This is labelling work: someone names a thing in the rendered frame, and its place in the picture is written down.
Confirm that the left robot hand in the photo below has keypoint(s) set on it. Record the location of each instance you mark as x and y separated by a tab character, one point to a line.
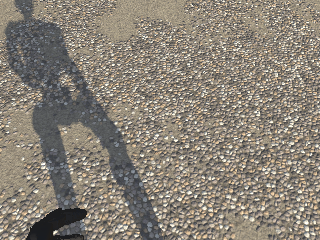
55	220

